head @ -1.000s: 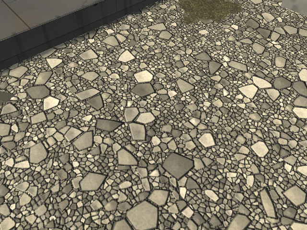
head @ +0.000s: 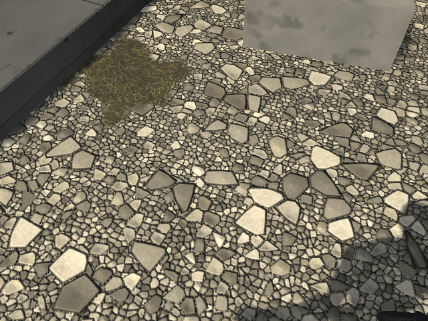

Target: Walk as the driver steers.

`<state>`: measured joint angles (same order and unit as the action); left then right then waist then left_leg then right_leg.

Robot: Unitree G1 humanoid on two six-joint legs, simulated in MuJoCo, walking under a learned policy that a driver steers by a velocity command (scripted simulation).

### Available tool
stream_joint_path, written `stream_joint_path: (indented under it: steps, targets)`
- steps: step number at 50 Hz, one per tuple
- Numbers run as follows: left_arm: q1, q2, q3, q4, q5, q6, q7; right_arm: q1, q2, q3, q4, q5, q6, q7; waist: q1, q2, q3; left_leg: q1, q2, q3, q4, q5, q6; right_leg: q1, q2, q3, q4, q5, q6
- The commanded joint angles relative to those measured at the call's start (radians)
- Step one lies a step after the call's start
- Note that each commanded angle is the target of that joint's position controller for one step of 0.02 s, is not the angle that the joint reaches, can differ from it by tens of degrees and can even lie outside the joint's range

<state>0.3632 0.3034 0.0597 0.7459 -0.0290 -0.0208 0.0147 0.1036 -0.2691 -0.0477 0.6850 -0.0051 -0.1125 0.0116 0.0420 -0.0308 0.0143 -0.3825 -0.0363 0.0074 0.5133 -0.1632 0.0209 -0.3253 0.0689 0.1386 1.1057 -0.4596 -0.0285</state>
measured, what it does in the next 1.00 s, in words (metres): walks ahead, turning left: right foot, then left foot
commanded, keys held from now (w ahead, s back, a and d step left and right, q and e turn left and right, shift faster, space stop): w+e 0.04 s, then w+q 0.96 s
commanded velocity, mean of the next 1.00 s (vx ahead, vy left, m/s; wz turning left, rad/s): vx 0.50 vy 0.00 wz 0.27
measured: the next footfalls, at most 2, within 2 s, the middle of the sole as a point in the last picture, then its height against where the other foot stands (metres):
right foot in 0.38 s outside the picture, level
left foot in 0.88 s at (180, 291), level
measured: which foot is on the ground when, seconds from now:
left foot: down 0.00-0.38, up 0.40-0.86, down 0.88-1.00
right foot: up 0.00-0.36, down 0.38-0.88, up 0.90-1.00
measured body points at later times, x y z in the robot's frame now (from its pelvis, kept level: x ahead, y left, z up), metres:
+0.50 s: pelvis +0.25 -0.05 +0.01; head +0.28 -0.06 +0.46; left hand +0.41 +0.21 -0.07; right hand +0.31 -0.33 -0.13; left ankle +0.15 +0.09 -0.65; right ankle +0.30 -0.16 -0.73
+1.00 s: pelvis +0.49 +0.05 +0.00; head +0.53 +0.08 +0.45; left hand +0.49 +0.35 -0.12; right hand +0.73 -0.15 -0.09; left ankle +0.53 +0.14 -0.73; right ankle +0.44 -0.13 -0.63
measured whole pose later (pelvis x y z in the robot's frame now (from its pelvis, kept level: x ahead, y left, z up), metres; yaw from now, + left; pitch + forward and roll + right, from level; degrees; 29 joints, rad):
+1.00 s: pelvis +0.49 +0.05 +0.00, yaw +22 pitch +1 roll -1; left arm 0.22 0.30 0.06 0.78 -0.02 -0.10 0.00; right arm 0.20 -0.30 -0.07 0.68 0.02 -0.04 0.04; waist 0.01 -0.01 0.07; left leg -0.40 -0.07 0.01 0.56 -0.19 0.09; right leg -0.38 -0.06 0.01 1.19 -0.41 0.01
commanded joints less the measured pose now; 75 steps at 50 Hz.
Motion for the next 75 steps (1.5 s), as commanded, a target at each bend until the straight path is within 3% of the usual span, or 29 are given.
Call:
stream_joint_path:
  steps: [1,5,10,15,18,19,20,21,22,24,28,39,41,43,44,45,46,47,50,54,59,65,68,69,70,71,72,73,75]
  targets:
    - [-0.08,0.129,0.037,-0.113,0.01,-0.013,-0.003,0.115,-0.098,-0.032,-0.011,-0.006,0.009,-0.009,-0.081,0.113,-0.011,0.34,0.319,-0.366,-0.273,-0.096,0.152,-0.403,-0.144,0.001,0.11,0.104,0.02]
    - [-0.085,0.035,0.015,-0.123,0.012,-0.008,-0.01,0.138,-0.114,-0.036,0.039,-0.001,-0.009,0.005,-0.05,0.121,0.012,0.225,0.272,-0.226,-0.358,0.059,0.194,-0.332,-0.16,-0.028,-0.031,0.161,0.025]
    - [-0.254,0.01,-0.009,-0.157,0.027,-0.048,-0.031,0.162,-0.172,-0.048,0.069,0.028,0.011,0.004,-0.085,0.092,0.027,0.221,0.223,-0.126,-0.363,0.199,0.193,-0.26,-0.151,-0.102,-0.401,0.391,0.043]
    - [-0.353,0.055,0.004,-0.187,0.009,-0.071,-0.048,0.258,-0.206,-0.056,0.112,0.041,0.035,-0.004,-0.099,0.122,0.019,0.284,0.267,-0.19,-0.291,0.158,0.159,-0.146,-0.105,-0.097,-0.579,0.413,0.035]
    - [-0.163,0.127,0.043,-0.133,0.018,-0.078,-0.035,0.256,-0.178,-0.045,0.118,0.035,0.045,-0.01,0.017,0.113,-0.085,0.225,0.206,-0.154,-0.067,0.263,0.096,0.192,-0.095,-0.112,-0.66,0.389,-0.023]
    - [0.003,0.196,0.064,-0.114,0.04,-0.076,-0.021,0.242,-0.112,-0.019,0.089,0.014,0.041,-0.008,0.091,0.024,-0.229,0.066,0.14,-0.103,0.217,0.088,0.051,0.456,-0.267,0.048,-0.631,0.393,-0.087]
    - [0.057,0.265,0.077,-0.102,0.053,-0.061,-0.018,0.349,-0.018,0.009,0.064,0.02,0.028,-0.014,0.051,-0.239,-0.346,-0.266,0.016,-0.025,0.544,-0.387,-0.008,0.707,-0.5,0.434,-0.71,0.227,-0.215]
    - [0.065,0.188,0.059,-0.096,0.044,-0.059,-0.022,0.334,-0.112,-0.014,0.075,0.044,0.023,-0.015,0.074,-0.194,-0.321,-0.368,0.049,-0.121,0.698,-0.424,-0.012,0.653,-0.49,0.542,-0.776,0.067,-0.235]
    - [0.015,0.135,0.042,-0.092,0.031,-0.061,-0.023,0.271,-0.16,-0.03,0.06,0.054,0.024,-0.014,0.066,-0.146,-0.192,-0.423,0.089,-0.124,0.739,-0.343,-0.007,0.561,-0.457,0.398,-0.792,0.068,-0.203]
    - [-0.095,0.072,0.022,-0.085,0.034,-0.067,-0.028,0.209,-0.145,-0.035,0.052,0.035,0.036,-0.016,0.014,-0.095,-0.076,-0.374,0.143,-0.104,0.689,-0.209,-0.013,0.366,-0.378,0.205,-0.851,0.215,-0.17]
    - [-0.16,0.063,0.03,-0.055,0.039,-0.092,-0.026,0.197,-0.078,-0.03,0.035,0.033,0.078,-0.008,-0.047,-0.066,-0.002,-0.295,0.176,-0.106,0.609,-0.097,-0.033,0.207,-0.352,0.0,-0.952,0.434,-0.171]
    - [-0.076,0.169,0.069,0.035,0.009,-0.063,-0.006,-0.081,-0.072,-0.017,-0.088,0.026,0.084,0.045,0.019,-0.012,0.082,-0.274,0.139,0.004,0.153,0.106,0.024,0.35,-0.367,-0.284,-0.934,0.548,-0.11]
    - [-0.079,0.198,0.078,0.041,0.0,-0.049,-0.004,-0.065,-0.098,-0.03,-0.103,0.023,0.089,0.049,-0.009,-0.034,0.049,-0.198,0.089,0.057,0.135,0.007,0.062,0.394,-0.37,-0.317,-0.826,0.81,-0.089]
    - [-0.099,0.209,0.078,0.036,-0.01,-0.033,0.0,0.139,-0.162,-0.071,-0.059,0.025,0.095,0.041,-0.134,-0.031,-0.075,0.096,-0.008,0.117,0.076,-0.001,0.117,0.348,-0.326,-0.373,-0.516,1.057,-0.048]
    - [-0.078,0.175,0.063,0.028,0.007,-0.035,0.005,0.315,-0.237,-0.109,-0.01,0.03,0.104,0.024,-0.207,0.029,-0.168,0.398,0.006,0.028,0.059,0.032,0.16,0.15,-0.286,-0.381,-0.241,0.883,-0.002]
    - [0.013,0.027,0.015,-0.033,0.056,-0.055,-0.006,0.302,-0.37,-0.13,-0.012,0.042,0.101,0.011,-0.094,0.333,-0.227,0.726,0.28,-0.525,-0.023,-0.096,0.34,-0.323,-0.101,-0.339,0.144,-0.026,0.073]
    - [-0.063,0.074,0.012,-0.043,0.026,-0.092,-0.016,0.325,-0.308,-0.105,-0.057,0.032,0.081,0.018,-0.151,0.228,-0.399,0.792,0.376,-0.86,-0.207,-0.291,0.41,-0.436,-0.045,-0.075,0.282,-0.155,0.065]
    - [-0.175,0.142,0.03,-0.073,-0.017,-0.112,-0.023,0.297,-0.24,-0.085,-0.045,0.022,0.064,0.024,-0.174,0.148,-0.26,0.714,0.356,-0.736,-0.243,-0.241,0.349,-0.524,-0.093,-0.05,0.281,-0.059,0.039]
    - [-0.168,0.137,0.033,-0.058,0.031,-0.117,-0.009,0.131,-0.153,-0.055,-0.072,0.009,0.052,0.015,-0.053,0.076,-0.091,0.339,0.248,-0.45,-0.248,0.054,0.276,-0.359,-0.19,-0.042,0.057,0.125,0.026]
    - [-0.182,0.093,0.025,-0.064,0.047,-0.08,-0.01,0.134,-0.173,-0.06,-0.07,0.012,0.046,-0.005,-0.028,0.064,-0.049,0.181,0.199,-0.334,-0.296,0.225,0.281,-0.288,-0.172,-0.073,-0.112,0.225,0.076]
    - [-0.367,0.047,0.003,-0.108,0.038,-0.083,-0.023,0.206,-0.19,-0.067,-0.036,0.024,0.056,-0.027,-0.096,0.099,0.0,0.122,0.127,-0.265,-0.286,0.107,0.209,-0.218,-0.103,-0.083,-0.472,0.532,0.1]
    - [-0.425,0.097,0.019,-0.135,0.021,-0.106,-0.046,0.267,-0.183,-0.07,-0.003,0.031,0.073,-0.034,-0.103,0.135,0.001,0.246,0.179,-0.41,-0.16,0.051,0.179,-0.151,-0.071,-0.046,-0.62,0.454,0.06]
    - [-0.225,0.148,0.05,-0.091,0.031,-0.12,-0.034,0.239,-0.131,-0.053,-0.019,0.025,0.079,-0.031,0.004,0.146,-0.106,0.209,0.109,-0.391,0.057,0.141,0.121,0.163,-0.107,-0.049,-0.673,0.4,-0.016]
    - [-0.071,0.204,0.064,-0.078,0.043,-0.119,-0.025,0.252,-0.073,-0.031,-0.039,0.006,0.076,-0.029,0.058,0.023,-0.254,0.074,0.039,-0.299,0.343,-0.033,0.08,0.428,-0.285,0.126,-0.654,0.347,-0.077]
    - [-0.007,0.259,0.078,-0.041,0.049,-0.104,-0.033,0.382,-0.042,-0.019,-0.068,0.043,0.069,-0.029,-0.009,-0.325,-0.344,-0.277,-0.072,-0.193,0.635,-0.447,0.021,0.687,-0.478,0.596,-0.765,0.081,-0.225]
    - [-0.041,0.159,0.056,-0.059,0.026,-0.099,-0.038,0.363,-0.15,-0.038,-0.037,0.051,0.07,-0.033,0.013,-0.194,-0.251,-0.388,0.013,-0.215,0.755,-0.405,0.005,0.632,-0.475,0.622,-0.808,-0.115,-0.202]
    - [-0.079,0.107,0.042,-0.067,0.024,-0.092,-0.032,0.258,-0.195,-0.052,-0.048,0.042,0.075,-0.032,0.037,-0.106,-0.134,-0.411,0.043,-0.187,0.778,-0.31,-0.002,0.518,-0.434,0.46,-0.819,-0.065,-0.161]
    - [-0.125,0.094,0.034,-0.071,0.033,-0.086,-0.03,0.213,-0.186,-0.053,-0.054,0.032,0.08,-0.034,0.019,-0.04,-0.072,-0.377,0.076,-0.159,0.761,-0.24,-0.01,0.406,-0.393,0.337,-0.834,0.074,-0.142]
    - [-0.159,0.068,0.024,-0.055,0.043,-0.085,-0.024,0.186,-0.151,-0.054,-0.07,0.029,0.083,-0.023,-0.015,-0.063,-0.014,-0.315,0.128,-0.15,0.693,-0.167,-0.013,0.272,-0.336,0.179,-0.877,0.244,-0.131]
